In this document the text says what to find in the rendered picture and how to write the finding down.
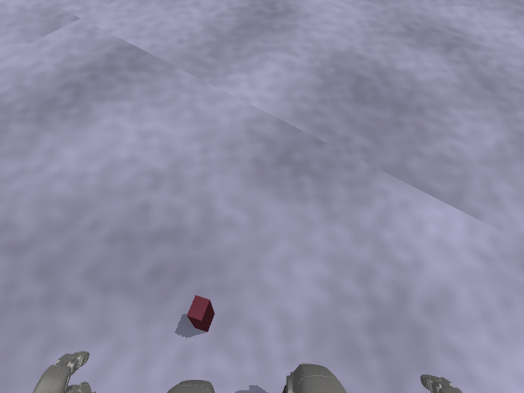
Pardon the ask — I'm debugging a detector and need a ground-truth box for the carton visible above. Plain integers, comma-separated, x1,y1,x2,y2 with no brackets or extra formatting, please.
187,296,215,332

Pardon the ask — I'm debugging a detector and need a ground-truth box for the right robot hand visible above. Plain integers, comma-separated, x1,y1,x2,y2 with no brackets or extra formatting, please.
420,374,462,393

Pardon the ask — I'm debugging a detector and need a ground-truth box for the left robot hand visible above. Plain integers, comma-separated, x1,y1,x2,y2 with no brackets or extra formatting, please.
33,351,96,393

